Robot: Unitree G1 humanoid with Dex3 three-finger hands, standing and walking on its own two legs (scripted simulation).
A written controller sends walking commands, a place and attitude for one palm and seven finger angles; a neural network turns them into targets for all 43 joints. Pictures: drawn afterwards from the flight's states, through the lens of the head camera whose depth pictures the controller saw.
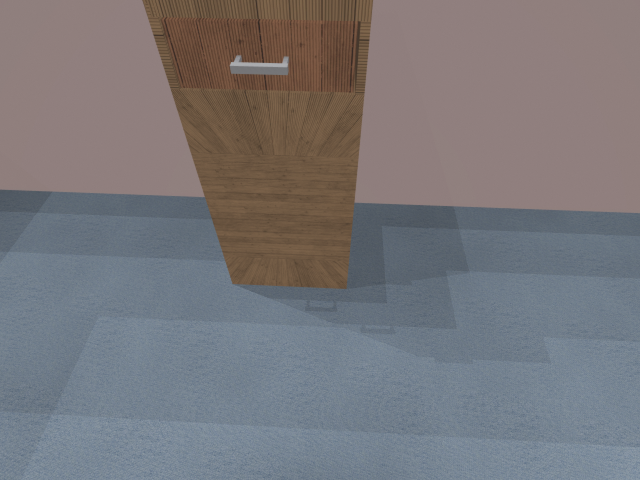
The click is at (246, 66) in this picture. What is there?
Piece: drawer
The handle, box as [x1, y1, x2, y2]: [230, 55, 288, 74]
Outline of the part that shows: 230,64 231,73 287,74 288,71 288,57 284,56 283,61 281,63 250,63 242,62 240,55 236,55 234,61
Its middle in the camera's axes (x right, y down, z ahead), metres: -0.13 -0.36 +0.79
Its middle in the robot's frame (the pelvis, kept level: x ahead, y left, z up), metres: +0.85 +0.17 +0.10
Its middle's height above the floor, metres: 0.88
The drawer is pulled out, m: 0.00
